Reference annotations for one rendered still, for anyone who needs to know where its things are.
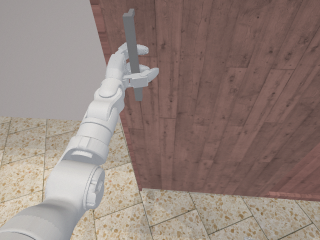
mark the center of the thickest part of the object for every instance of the left robot upper arm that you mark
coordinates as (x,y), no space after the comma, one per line
(73,188)

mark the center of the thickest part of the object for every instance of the handle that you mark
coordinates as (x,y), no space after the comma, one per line
(130,34)

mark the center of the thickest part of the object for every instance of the left robot forearm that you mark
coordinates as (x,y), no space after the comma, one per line
(90,145)

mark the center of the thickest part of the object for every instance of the robot left hand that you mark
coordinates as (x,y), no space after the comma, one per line
(118,68)

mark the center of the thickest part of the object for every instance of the wardrobe door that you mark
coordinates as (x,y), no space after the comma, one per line
(304,178)
(236,103)

